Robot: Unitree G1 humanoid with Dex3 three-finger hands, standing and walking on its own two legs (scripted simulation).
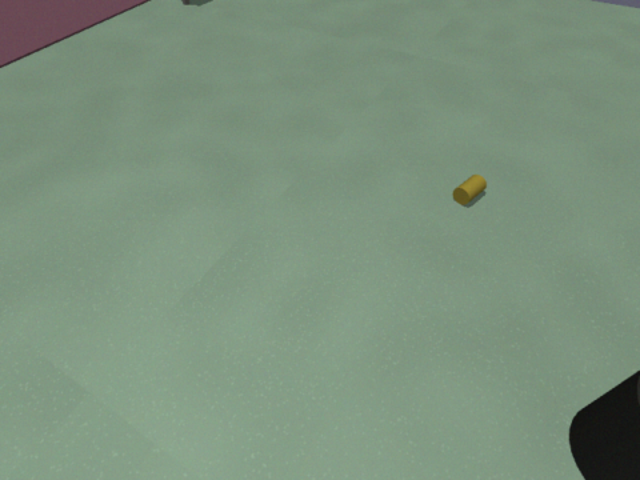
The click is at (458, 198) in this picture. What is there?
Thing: lying can
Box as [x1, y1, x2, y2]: [453, 175, 486, 204]
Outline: 485,180 479,175 471,176 453,191 453,196 455,200 461,204 467,203 485,188
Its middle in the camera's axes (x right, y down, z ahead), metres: +0.68 -0.23 +1.80
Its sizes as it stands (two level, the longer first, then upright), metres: 0.135 0.085 0.085
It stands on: the floor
